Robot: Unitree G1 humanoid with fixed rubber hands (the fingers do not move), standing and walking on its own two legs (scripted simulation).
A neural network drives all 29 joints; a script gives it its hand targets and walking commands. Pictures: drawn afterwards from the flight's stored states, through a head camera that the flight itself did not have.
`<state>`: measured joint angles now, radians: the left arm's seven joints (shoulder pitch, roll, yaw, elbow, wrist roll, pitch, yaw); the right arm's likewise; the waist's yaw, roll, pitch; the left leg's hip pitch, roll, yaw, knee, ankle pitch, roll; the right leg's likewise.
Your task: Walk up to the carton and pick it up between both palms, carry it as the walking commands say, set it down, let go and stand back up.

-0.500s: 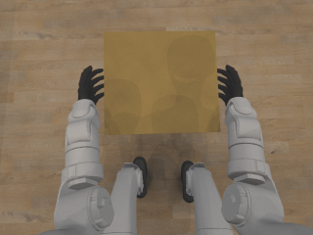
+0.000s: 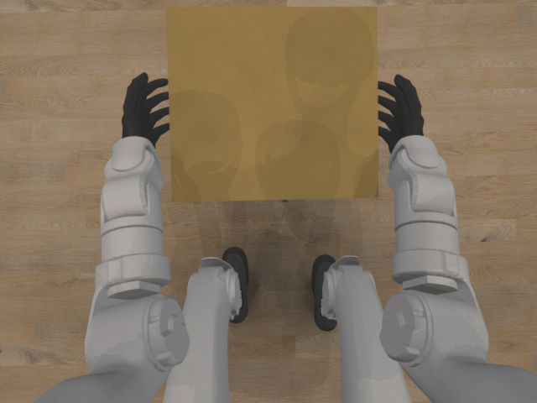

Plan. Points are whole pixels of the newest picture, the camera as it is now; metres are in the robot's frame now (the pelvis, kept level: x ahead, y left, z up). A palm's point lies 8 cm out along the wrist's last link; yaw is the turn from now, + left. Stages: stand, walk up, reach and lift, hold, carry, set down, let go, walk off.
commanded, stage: set down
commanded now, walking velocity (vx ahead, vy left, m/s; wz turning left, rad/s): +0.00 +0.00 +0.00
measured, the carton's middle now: (271, 120) +0.49 +0.01 -0.19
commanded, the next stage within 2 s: none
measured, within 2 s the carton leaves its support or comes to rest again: neither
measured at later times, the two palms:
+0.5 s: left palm (160, 134) +0.48 +0.18 -0.20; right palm (382, 132) +0.47 -0.18 -0.20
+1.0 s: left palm (179, 132) +0.50 +0.18 -0.30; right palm (363, 123) +0.51 -0.17 -0.29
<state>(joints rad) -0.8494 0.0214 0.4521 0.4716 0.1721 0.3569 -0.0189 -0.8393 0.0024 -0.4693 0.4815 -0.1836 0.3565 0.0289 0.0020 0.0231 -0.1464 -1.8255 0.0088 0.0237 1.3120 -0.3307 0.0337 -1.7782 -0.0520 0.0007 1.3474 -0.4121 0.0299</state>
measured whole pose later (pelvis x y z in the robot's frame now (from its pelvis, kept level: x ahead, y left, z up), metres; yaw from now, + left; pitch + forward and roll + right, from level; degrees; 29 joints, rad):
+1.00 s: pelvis -0.06 +0.00 -0.14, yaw +0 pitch +34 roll -2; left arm -1.47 0.31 0.27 0.64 0.09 0.43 0.08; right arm -1.46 -0.24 -0.41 0.59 -0.01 0.37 -0.14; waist 0.00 -0.01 0.52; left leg -2.06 0.01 0.01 1.84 -0.38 0.03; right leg -2.00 -0.05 0.02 1.89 -0.49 0.04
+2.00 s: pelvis -0.03 +0.00 -0.19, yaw +0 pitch +35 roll -2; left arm -1.52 0.40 0.13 0.96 0.01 0.27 0.05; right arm -1.50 -0.31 -0.32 0.95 0.11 0.21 -0.09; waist 0.00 -0.02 0.52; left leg -2.19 0.01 0.00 2.08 -0.50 0.03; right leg -2.11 -0.04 0.02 2.12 -0.62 0.04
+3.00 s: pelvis -0.03 -0.01 -0.21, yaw +0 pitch +35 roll -2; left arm -1.55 0.42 0.18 1.01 0.00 0.23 -0.07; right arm -1.54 -0.35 -0.32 1.06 0.12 0.17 -0.04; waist 0.00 -0.02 0.52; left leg -2.25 0.01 0.00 2.13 -0.49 0.03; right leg -2.17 -0.03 0.02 2.18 -0.62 0.04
